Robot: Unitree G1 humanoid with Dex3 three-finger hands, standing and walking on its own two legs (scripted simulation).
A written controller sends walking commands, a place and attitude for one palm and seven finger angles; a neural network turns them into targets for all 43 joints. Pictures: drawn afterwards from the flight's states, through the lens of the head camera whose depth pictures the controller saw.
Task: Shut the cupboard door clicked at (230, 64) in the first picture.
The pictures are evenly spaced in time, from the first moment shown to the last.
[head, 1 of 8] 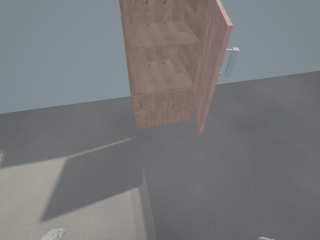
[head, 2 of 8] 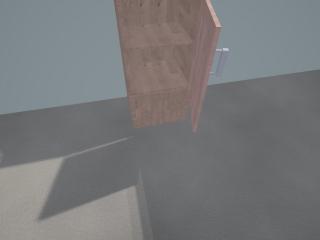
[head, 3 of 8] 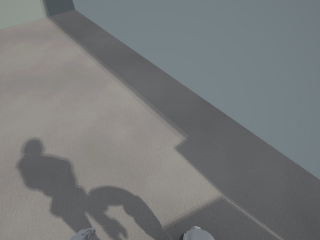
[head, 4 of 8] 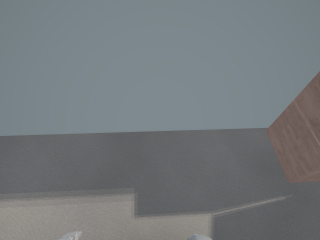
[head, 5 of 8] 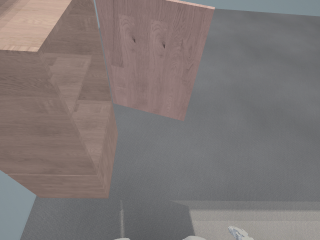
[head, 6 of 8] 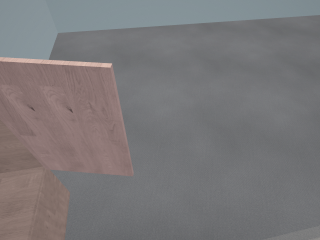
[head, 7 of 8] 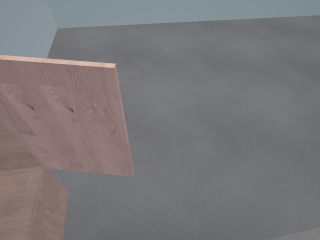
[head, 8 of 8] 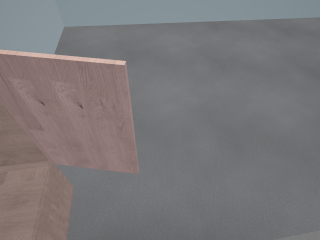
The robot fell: no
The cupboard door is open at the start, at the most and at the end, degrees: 74 74 74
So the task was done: no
